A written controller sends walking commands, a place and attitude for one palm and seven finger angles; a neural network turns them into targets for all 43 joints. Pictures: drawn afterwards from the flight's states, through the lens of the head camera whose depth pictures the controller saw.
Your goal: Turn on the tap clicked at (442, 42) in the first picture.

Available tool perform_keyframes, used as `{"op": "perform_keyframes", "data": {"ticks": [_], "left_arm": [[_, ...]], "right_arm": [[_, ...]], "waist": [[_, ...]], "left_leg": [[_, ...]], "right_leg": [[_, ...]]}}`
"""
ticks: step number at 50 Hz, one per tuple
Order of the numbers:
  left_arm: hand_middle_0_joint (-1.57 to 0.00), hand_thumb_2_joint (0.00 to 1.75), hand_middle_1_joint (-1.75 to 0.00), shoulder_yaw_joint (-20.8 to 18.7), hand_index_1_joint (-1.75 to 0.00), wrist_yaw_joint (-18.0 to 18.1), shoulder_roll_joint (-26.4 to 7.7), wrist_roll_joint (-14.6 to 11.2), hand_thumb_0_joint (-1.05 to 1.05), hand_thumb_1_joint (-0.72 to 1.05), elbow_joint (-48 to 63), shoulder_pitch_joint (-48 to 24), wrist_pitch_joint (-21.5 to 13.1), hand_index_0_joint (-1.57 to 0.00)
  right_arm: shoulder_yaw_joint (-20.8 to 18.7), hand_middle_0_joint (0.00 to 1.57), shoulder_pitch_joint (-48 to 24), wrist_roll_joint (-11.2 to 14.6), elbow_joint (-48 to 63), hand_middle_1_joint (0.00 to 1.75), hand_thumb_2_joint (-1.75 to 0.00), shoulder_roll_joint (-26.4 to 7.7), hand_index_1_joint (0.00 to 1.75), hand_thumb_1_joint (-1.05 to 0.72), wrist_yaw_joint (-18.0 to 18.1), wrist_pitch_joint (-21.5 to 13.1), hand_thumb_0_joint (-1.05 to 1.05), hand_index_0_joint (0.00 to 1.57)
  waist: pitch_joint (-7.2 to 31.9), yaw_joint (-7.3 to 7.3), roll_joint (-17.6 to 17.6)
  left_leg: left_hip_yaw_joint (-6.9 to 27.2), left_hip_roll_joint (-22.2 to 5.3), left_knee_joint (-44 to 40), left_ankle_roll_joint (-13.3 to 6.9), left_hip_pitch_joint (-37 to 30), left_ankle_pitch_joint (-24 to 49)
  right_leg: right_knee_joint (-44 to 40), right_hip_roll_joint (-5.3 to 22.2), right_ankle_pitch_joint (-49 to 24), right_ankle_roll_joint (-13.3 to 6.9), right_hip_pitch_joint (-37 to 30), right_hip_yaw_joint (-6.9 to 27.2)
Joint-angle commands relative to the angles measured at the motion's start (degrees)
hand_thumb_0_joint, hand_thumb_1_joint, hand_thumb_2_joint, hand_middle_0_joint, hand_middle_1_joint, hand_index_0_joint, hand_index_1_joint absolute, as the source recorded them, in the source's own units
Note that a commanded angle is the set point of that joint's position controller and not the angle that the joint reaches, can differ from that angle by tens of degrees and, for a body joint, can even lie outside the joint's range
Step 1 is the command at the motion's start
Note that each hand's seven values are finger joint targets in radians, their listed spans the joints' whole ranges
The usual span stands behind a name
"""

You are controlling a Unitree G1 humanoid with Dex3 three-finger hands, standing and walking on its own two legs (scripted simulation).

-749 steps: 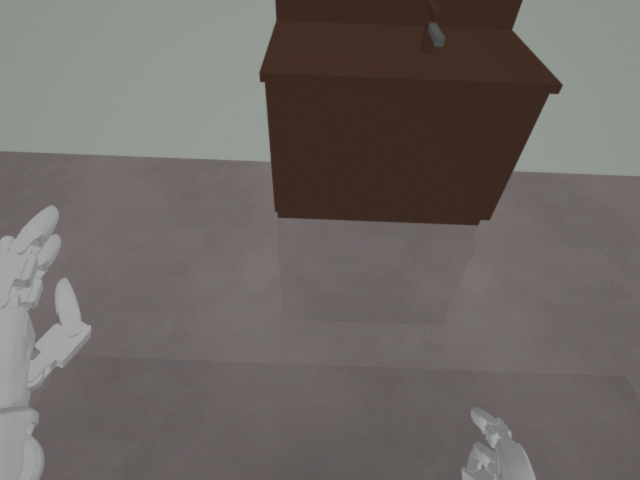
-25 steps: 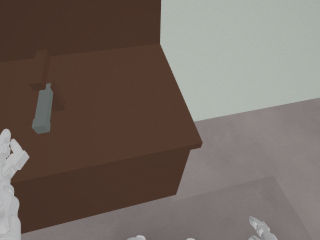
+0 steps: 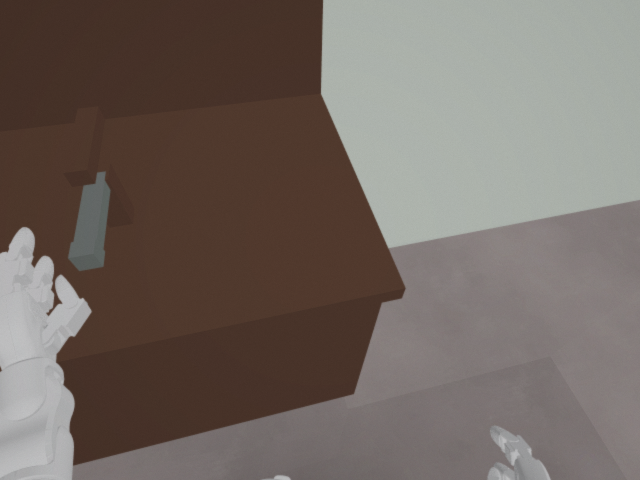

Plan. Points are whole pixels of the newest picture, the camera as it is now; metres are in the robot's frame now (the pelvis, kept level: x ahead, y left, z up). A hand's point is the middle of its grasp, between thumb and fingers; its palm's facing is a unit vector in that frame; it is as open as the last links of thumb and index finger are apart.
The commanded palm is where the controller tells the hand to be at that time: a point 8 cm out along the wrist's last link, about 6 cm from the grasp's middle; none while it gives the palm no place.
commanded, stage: push the lever round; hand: left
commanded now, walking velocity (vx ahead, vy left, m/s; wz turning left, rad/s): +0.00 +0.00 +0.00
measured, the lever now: (87, 254) +0.35 +0.32 +0.08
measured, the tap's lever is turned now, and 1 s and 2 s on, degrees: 0 5 33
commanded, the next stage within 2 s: none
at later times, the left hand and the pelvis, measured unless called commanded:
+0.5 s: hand (115, 299) +0.30 +0.27 +0.06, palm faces +0.56 -0.82 -0.10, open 7.8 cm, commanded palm +0.26 +0.30 +0.06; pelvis +0.00 -0.02 +0.00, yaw +0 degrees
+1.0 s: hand (138, 288) +0.32 +0.25 +0.06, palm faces +0.66 -0.75 -0.09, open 7.9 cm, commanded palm +0.28 +0.27 +0.06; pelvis +0.00 -0.03 +0.00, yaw +0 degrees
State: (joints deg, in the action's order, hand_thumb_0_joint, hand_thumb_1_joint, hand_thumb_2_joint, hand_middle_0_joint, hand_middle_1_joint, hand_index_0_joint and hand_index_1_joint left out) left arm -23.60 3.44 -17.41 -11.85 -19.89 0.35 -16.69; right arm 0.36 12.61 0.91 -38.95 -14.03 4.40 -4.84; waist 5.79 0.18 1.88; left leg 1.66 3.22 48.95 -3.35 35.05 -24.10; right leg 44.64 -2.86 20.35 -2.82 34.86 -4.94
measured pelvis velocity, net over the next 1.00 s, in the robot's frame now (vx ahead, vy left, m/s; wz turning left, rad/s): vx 0.00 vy -0.03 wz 0.01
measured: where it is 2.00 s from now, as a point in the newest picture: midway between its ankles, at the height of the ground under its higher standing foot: outside the picture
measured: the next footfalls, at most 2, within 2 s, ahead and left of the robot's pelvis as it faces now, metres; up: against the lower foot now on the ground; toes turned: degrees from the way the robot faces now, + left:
none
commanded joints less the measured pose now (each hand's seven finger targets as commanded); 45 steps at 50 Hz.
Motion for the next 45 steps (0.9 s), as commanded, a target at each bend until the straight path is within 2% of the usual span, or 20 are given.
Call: {"op": "perform_keyframes", "data": {"ticks": [1,4,6,8,10,11,14,17,19,21,22,26,27,31,35,36,37,41,42,45], "left_arm": [[-0.15,0.9,-0.15,-4.1,-0.15,1.1,-13.8,0.4,0.0,0.9,11.8,-9.9,-4.2,-0.15],[-0.15,0.9,-0.15,-2.2,-0.15,1.3,-12.0,0.3,0.0,0.9,13.3,-11.9,-4.4,-0.15],[-0.15,0.9,-0.15,-3.6,-0.15,2.1,-13.7,0.8,0.0,0.9,13.0,-11.3,-4.2,-0.15],[-0.15,0.9,-0.15,-3.0,-0.15,2.5,-12.8,0.8,0.0,0.9,12.5,-12.3,-4.3,-0.15],[-0.15,0.9,-0.15,-2.6,-0.15,2.6,-12.2,0.7,0.0,0.9,13.4,-11.5,-4.6,-0.15],[-0.15,0.9,-0.15,-5.0,-0.15,3.1,-14.4,0.9,0.0,0.9,11.3,-9.3,-4.2,-0.15],[-0.15,0.9,-0.15,-3.7,-0.15,3.1,-12.8,0.4,0.0,0.9,10.3,-12.6,-3.8,-0.15],[-0.15,0.9,-0.15,-1.5,-0.15,4.4,-10.6,1.1,0.0,0.9,11.8,-13.9,-4.1,-0.15],[-0.15,0.9,-0.15,-2.5,-0.15,5.4,-11.5,1.2,0.0,0.9,10.3,-13.9,-3.9,-0.15],[-0.15,0.9,-0.15,-4.4,-0.15,6.5,-13.3,1.7,0.0,0.9,10.1,-13.6,-4.0,-0.15],[-0.15,0.9,-0.15,-0.9,-0.15,6.6,-9.8,1.9,0.0,0.9,11.6,-15.0,-4.2,-0.15],[-0.15,0.9,-0.15,-2.6,-0.15,8.7,-11.3,2.7,0.0,0.9,11.1,-13.4,-4.1,-0.15],[-0.15,0.9,-0.15,-0.8,-0.15,9.0,-8.9,2.7,0.0,0.9,11.3,-13.7,-3.9,-0.15],[-0.15,0.9,-0.15,-1.7,-0.15,11.4,-9.8,3.6,0.0,0.9,11.7,-14.4,-3.9,-0.15],[-0.15,0.9,-0.15,1.1,-0.15,12.9,-6.8,4.1,0.0,0.9,12.4,-14.4,-3.7,-0.15],[-0.15,0.9,-0.15,-0.9,-0.15,13.7,-8.7,4.6,0.0,0.9,11.5,-13.8,-3.6,-0.15],[-0.15,0.9,-0.15,1.6,-0.15,14.0,-6.3,4.7,0.0,0.9,11.7,-15.8,-3.6,-0.15],[-0.15,0.9,-0.15,0.0,-0.15,15.6,-7.4,5.3,0.0,0.9,10.2,-16.3,-3.3,-0.15],[-0.15,0.9,-0.15,2.1,-0.15,15.7,-5.5,5.5,0.0,0.9,10.1,-17.0,-3.1,-0.15],[-0.15,0.9,-0.15,2.1,-0.15,16.7,-5.5,5.7,0.0,0.9,9.6,-18.8,-2.7,-0.15]], "right_arm": [[-3.3,0.2,-2.0,0.3,6.4,0.3,-0.9,-9.0,0.3,-0.9,0.7,-2.3,0.0,0.2],[-3.2,0.2,-2.5,0.3,6.8,0.3,-0.9,-8.6,0.3,-0.9,0.7,-2.3,0.0,0.2],[-3.0,0.2,-2.7,0.3,6.6,0.3,-0.9,-8.7,0.3,-0.9,0.8,-2.2,0.0,0.2],[-3.1,0.2,-2.5,0.2,6.7,0.3,-0.9,-8.5,0.3,-0.9,0.7,-2.0,0.0,0.2],[-3.2,0.2,-2.7,0.2,7.1,0.3,-0.9,-8.4,0.3,-0.9,0.6,-2.1,0.0,0.2],[-3.1,0.2,-2.5,0.2,6.7,0.3,-0.9,-8.5,0.3,-0.9,0.6,-1.9,0.0,0.2],[-2.8,0.2,-3.3,0.5,6.8,0.3,-0.9,-8.2,0.3,-0.9,0.6,-1.6,0.0,0.2],[-2.7,0.2,-3.5,0.4,7.1,0.3,-0.9,-7.9,0.3,-0.9,0.5,-1.8,0.0,0.2],[-2.8,0.2,-3.4,0.3,6.9,0.3,-0.9,-8.1,0.3,-0.9,0.4,-1.8,0.0,0.2],[-2.9,0.2,-3.4,0.3,6.4,0.3,-0.9,-8.1,0.3,-0.9,0.5,-1.5,0.0,0.2],[-2.8,0.2,-3.7,0.2,7.0,0.3,-0.9,-7.7,0.3,-0.9,0.3,-1.5,0.0,0.2],[-2.9,0.2,-3.5,0.0,6.4,0.3,-0.9,-7.8,0.3,-0.9,0.2,-1.1,0.0,0.2],[-2.9,0.2,-3.6,0.0,6.9,0.3,-0.9,-7.6,0.3,-0.9,0.0,-1.0,0.0,0.2],[-3.0,0.2,-3.8,-0.2,6.4,0.3,-0.9,-7.6,0.3,-0.9,0.1,-0.6,0.0,0.2],[-3.0,0.2,-4.0,-0.4,6.9,0.3,-0.9,-7.4,0.3,-0.9,-0.2,-0.3,0.0,0.2],[-3.0,0.2,-4.1,-0.4,6.4,0.3,-0.9,-7.4,0.3,-0.9,0.0,-0.1,0.0,0.2],[-2.9,0.2,-4.2,-0.5,6.6,0.3,-0.9,-7.1,0.3,-0.9,-0.1,0.1,0.0,0.2],[-3.0,0.2,-4.3,-0.6,6.1,0.3,-0.9,-7.3,0.3,-0.9,0.1,0.5,0.0,0.2],[-2.9,0.2,-4.5,-0.6,6.5,0.3,-0.9,-7.1,0.3,-0.9,-0.1,0.7,0.0,0.2],[-2.9,0.2,-4.8,-0.7,6.4,0.3,-0.9,-7.1,0.3,-0.9,0.0,0.9,0.0,0.2]], "waist": [[12.2,0.06,3.5],[13.2,-0.42,2.7],[12.6,0.14,4.4],[13.4,-0.36,1.2],[14.5,0.08,2.7],[13.3,0.74,1.8],[12.4,-0.32,0.2],[12.5,-0.5,3.3],[12.2,-0.56,0.3],[12.6,-0.03,0.6],[13.5,-0.83,2.0],[13.5,-0.09,1.8],[13.7,-0.52,0.4],[13.6,-0.38,0.8],[14.1,-0.66,-0.2],[13.8,-0.25,0.6],[13.7,-1.26,0.2],[13.6,-0.81,-1.0],[13.9,-1.2,-1.4],[13.9,-1.22,-0.9]], "left_leg": [[4.8,-2.8,-7.9,4.9,-6.1,17.6],[4.5,-2.7,-8.1,4.7,-6.2,16.7],[4.3,-2.6,-8.1,4.4,-5.7,15.7],[4.0,-2.5,-8.0,4.1,-5.1,15.7],[3.3,-2.3,-7.8,3.9,-5.1,16.2],[3.3,-2.2,-7.7,3.6,-3.6,15.2],[2.6,-2.0,-7.6,2.6,-1.7,12.2],[2.5,-1.9,-7.6,2.4,-2.5,11.2],[2.6,-1.9,-7.3,2.0,-1.3,10.6],[2.3,-1.8,-6.8,1.7,-0.5,10.5],[1.9,-1.7,-6.8,1.7,-1.5,11.0],[1.9,-1.8,-6.5,1.7,-1.1,12.2],[1.8,-1.7,-6.7,1.6,-1.2,12.1],[1.7,-1.7,-6.3,1.5,-1.4,12.5],[1.6,-1.7,-6.4,1.5,-1.7,13.4],[1.6,-1.7,-6.2,1.5,-1.2,12.6],[1.5,-1.6,-6.4,1.5,-1.5,12.5],[1.4,-1.6,-6.0,1.3,-0.8,12.1],[1.3,-1.6,-6.2,1.3,-0.9,12.1],[1.3,-1.5,-5.9,1.2,-0.6,11.4]], "right_leg": [[-4.4,0.8,-8.8,0.5,-7.6,3.1],[-4.3,1.0,-9.0,0.6,-8.3,3.2],[-4.7,1.1,-8.4,0.5,-8.5,3.5],[-4.6,1.1,-9.3,0.7,-9.5,3.7],[-4.5,1.3,-10.4,0.8,-10.5,4.0],[-4.9,1.2,-9.8,0.8,-11.2,4.3],[-5.6,1.6,-8.7,1.2,-11.3,5.2],[-5.8,1.8,-7.7,1.1,-10.8,5.5],[-6.0,1.8,-7.5,1.3,-11.2,5.8],[-6.1,1.9,-7.8,1.3,-12.3,6.5],[-6.0,2.2,-8.6,1.5,-12.1,6.5],[-5.7,2.2,-10.6,1.3,-13.0,6.7],[-5.7,2.3,-10.7,1.5,-13.0,6.5],[-5.9,2.3,-11.5,1.5,-13.2,7.0],[-5.9,2.6,-13.4,1.6,-13.8,7.0],[-6.0,2.6,-12.1,1.6,-13.6,7.2],[-6.0,2.7,-11.9,1.7,-13.0,6.9],[-6.5,3.0,-12.3,1.8,-13.8,7.7],[-6.4,3.1,-12.3,1.8,-13.8,7.5],[-6.9,3.4,-11.8,1.9,-13.8,8.1]]}}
